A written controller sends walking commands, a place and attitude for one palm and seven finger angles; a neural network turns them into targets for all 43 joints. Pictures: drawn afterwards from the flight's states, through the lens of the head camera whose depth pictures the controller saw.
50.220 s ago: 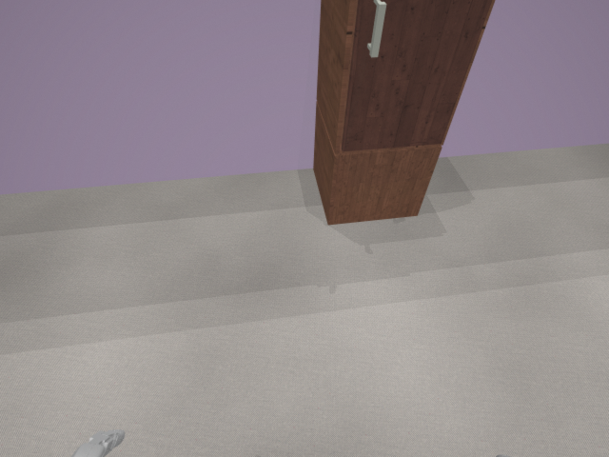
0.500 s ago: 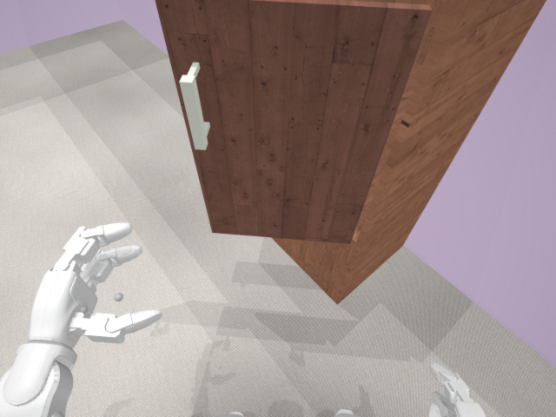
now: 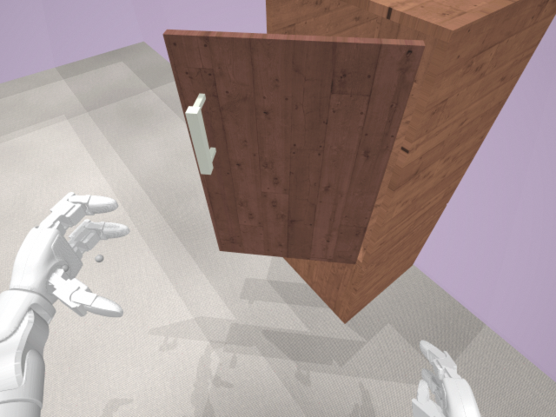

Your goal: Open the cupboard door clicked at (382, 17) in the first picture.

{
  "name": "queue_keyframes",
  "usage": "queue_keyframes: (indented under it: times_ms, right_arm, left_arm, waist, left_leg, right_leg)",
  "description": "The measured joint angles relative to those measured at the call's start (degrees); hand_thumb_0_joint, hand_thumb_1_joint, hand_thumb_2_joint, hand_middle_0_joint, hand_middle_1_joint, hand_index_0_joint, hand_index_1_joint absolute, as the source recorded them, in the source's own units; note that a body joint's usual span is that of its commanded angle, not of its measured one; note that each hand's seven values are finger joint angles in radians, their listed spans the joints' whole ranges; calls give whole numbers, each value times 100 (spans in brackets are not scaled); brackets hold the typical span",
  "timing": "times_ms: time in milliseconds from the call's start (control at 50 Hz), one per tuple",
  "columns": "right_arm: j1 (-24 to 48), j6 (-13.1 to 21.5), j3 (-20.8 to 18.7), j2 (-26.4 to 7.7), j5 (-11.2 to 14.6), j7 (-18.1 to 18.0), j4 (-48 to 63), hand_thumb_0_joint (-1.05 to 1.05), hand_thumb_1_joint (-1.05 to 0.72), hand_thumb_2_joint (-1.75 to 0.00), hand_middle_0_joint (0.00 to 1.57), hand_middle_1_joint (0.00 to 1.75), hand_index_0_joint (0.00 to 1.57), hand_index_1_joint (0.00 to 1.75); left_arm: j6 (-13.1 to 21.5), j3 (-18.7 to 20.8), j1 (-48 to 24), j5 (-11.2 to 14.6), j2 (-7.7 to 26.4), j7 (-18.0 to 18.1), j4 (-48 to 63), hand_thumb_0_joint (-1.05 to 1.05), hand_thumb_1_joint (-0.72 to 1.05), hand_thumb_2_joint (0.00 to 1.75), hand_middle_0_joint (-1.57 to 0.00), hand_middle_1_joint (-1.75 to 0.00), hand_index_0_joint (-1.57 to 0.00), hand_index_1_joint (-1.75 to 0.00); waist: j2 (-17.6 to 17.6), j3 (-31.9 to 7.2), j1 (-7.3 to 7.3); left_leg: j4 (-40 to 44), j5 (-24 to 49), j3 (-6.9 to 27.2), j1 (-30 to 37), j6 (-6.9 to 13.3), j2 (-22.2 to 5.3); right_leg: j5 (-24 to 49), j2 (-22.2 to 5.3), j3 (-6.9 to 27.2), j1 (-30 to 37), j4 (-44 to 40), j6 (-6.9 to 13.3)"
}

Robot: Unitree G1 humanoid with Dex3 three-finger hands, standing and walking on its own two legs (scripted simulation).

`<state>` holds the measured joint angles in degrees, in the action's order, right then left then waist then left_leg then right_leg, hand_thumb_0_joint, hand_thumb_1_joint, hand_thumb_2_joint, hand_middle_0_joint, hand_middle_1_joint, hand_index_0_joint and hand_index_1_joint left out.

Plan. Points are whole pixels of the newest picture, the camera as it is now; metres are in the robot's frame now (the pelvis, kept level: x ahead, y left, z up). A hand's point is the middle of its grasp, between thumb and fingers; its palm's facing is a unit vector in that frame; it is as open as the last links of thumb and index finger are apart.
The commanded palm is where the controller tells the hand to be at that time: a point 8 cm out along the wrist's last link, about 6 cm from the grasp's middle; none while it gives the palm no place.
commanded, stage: raise the hand with hooked fingers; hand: left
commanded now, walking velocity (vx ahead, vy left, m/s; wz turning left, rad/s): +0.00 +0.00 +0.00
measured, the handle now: (203, 135) +0.54 +0.19 +0.10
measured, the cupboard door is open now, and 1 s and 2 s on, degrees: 45 45 45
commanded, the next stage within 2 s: move the hooked fingers beside the handle in 0.62 s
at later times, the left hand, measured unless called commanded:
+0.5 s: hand (103, 243) +0.29 +0.26 +0.12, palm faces +0.07 -1.00 -0.04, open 14.0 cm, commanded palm +0.26 +0.30 +0.12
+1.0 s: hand (116, 223) +0.32 +0.25 +0.12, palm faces +0.03 -1.00 -0.03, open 14.0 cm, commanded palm +0.30 +0.30 +0.12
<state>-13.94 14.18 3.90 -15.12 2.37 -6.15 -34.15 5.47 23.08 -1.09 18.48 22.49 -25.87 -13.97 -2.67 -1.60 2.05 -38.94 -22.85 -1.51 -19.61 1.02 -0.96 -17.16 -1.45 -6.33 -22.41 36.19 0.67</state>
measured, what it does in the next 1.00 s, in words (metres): stands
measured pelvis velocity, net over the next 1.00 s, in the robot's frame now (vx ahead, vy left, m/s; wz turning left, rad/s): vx -0.01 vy -0.01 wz -0.01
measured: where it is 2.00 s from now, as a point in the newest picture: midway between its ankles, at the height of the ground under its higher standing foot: outside the picture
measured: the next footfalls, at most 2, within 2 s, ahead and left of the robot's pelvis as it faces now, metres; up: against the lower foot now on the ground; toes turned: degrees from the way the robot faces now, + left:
none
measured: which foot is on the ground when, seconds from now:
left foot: down 0.00-1.00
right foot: down 0.00-1.00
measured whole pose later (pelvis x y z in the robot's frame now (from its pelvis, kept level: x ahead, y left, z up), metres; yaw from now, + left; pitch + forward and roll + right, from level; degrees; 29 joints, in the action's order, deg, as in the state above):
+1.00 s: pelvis -0.01 -0.01 +0.00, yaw +0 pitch +3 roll +0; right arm -14.6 14.0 3.7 -16.1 3.0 -7.6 -36.5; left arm 7.1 24.3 -17.2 16.2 25.1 -26.7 -32.0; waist -1.7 -0.2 0.4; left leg -35.6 -20.0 -1.9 -18.5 0.3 -0.9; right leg -15.1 -1.3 -5.9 -22.1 34.4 1.5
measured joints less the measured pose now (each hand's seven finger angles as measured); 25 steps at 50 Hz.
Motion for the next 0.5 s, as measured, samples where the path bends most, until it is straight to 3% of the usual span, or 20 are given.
queue_keyframes:
  times_ms: [100,220,380,500]
  right_arm:
    - [-104,-45,11,-19,30,-36,-141,1,-90,-89,21,30,20,30]
    - [-146,-129,-49,-144,92,-43,-128,1,-90,-89,21,30,20,30]
    - [-206,-109,-149,-184,53,21,-71,1,-91,-89,21,30,20,30]
    - [-161,-84,-123,-134,73,-34,-100,1,-91,-89,20,30,20,30]
  left_arm:
    - [102,266,-403,129,171,-112,-319,-2,-49,31,-30,-120,-30,-120]
    - [-267,306,-814,89,420,-337,-954,-2,-50,31,-30,-120,-29,-120]
    - [15,327,-427,114,98,-222,-636,-2,-50,31,-30,-120,-30,-120]
    - [61,350,-562,-29,106,-40,-796,-2,-50,30,-30,-120,-30,-120]
  waist:
    - [16,-26,-23]
    - [-6,19,-104]
    - [40,-3,-133]
    - [64,85,-97]
  left_leg:
    - [186,69,2,186,-38,-19]
    - [344,181,-21,234,-63,-19]
    - [425,227,-115,278,-89,-52]
    - [419,260,-76,305,-110,-64]
  right_leg:
    - [35,28,-4,161,-133,35]
    - [110,37,16,168,-221,67]
    - [145,77,109,134,-221,97]
    - [172,88,71,184,-235,124]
